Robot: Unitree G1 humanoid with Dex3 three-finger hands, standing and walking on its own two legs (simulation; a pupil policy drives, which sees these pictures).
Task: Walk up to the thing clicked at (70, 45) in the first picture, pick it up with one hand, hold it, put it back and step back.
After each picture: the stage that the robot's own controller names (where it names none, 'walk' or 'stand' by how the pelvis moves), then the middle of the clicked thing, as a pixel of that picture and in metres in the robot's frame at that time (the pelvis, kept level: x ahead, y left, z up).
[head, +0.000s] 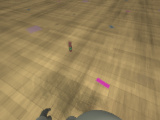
stand; (70, 46) +1.49 +0.42 -0.65
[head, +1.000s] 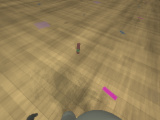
walk; (78, 48) +1.40 +0.17 -0.63
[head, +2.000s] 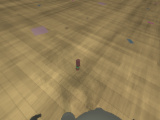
walk; (77, 64) +0.94 +0.14 -0.64
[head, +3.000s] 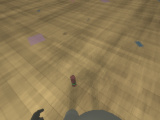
walk; (73, 81) +0.59 +0.23 -0.62
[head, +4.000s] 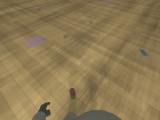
stand; (72, 94) +0.41 +0.18 -0.64
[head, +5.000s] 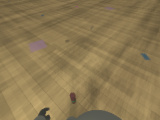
stand; (73, 98) +0.39 +0.19 -0.65
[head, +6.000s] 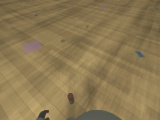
stand; (71, 98) +0.37 +0.21 -0.65
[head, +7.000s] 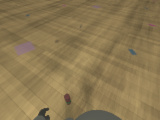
stand; (67, 99) +0.36 +0.24 -0.65
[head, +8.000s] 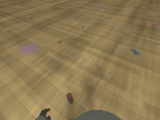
stand; (70, 98) +0.38 +0.23 -0.66
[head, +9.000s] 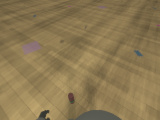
stand; (71, 98) +0.38 +0.21 -0.66
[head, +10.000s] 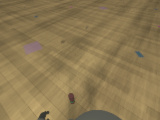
stand; (71, 98) +0.39 +0.20 -0.66
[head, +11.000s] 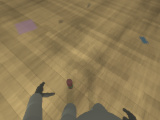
go down; (69, 84) +0.42 +0.18 -0.59
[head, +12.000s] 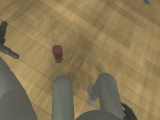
go down; (58, 55) +0.50 +0.19 -0.25
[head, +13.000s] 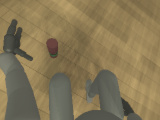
close in; (53, 50) +0.50 +0.20 -0.23
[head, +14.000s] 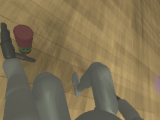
close in; (24, 42) +0.49 +0.24 -0.18
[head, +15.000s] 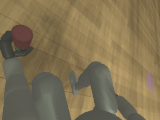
lift; (22, 42) +0.48 +0.24 -0.18
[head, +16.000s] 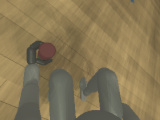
lift; (44, 54) +0.40 +0.24 -0.13
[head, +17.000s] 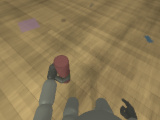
lift; (63, 72) +0.33 +0.17 +0.05
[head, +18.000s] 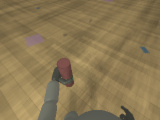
hold; (67, 74) +0.32 +0.15 +0.05
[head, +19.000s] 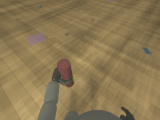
hold; (67, 75) +0.32 +0.16 +0.04
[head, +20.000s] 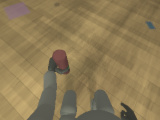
crouch; (63, 64) +0.40 +0.16 -0.02
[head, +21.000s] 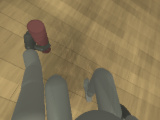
lower; (42, 40) +0.52 +0.21 -0.07
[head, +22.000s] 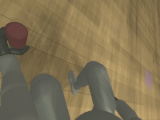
lower; (17, 42) +0.49 +0.24 -0.19
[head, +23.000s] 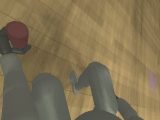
lower; (19, 41) +0.48 +0.25 -0.18
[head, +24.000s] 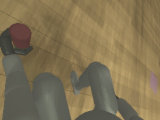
lower; (21, 42) +0.48 +0.24 -0.18
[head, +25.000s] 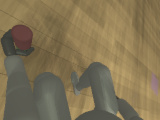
lower; (23, 43) +0.47 +0.24 -0.18
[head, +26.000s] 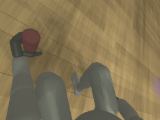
open; (30, 46) +0.47 +0.22 -0.18
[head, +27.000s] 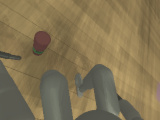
stand; (39, 46) +0.46 +0.21 -0.19
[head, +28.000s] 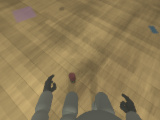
stand; (72, 78) +0.43 +0.15 -0.49
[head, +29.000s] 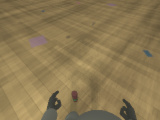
stand; (74, 96) +0.39 +0.15 -0.60
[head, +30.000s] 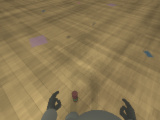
stand; (75, 97) +0.39 +0.15 -0.60
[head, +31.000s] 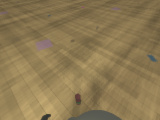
stand; (78, 99) +0.38 +0.14 -0.65
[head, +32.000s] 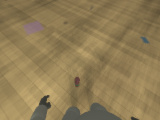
walk; (77, 82) +0.47 +0.10 -0.64
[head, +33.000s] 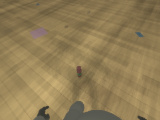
walk; (79, 72) +0.70 +0.18 -0.63
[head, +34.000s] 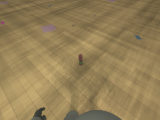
stand; (80, 60) +1.03 +0.16 -0.63
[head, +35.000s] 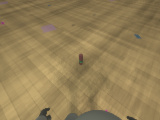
stand; (80, 59) +1.04 +0.16 -0.65
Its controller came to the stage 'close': yes
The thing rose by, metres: 0.69
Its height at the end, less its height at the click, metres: +0.00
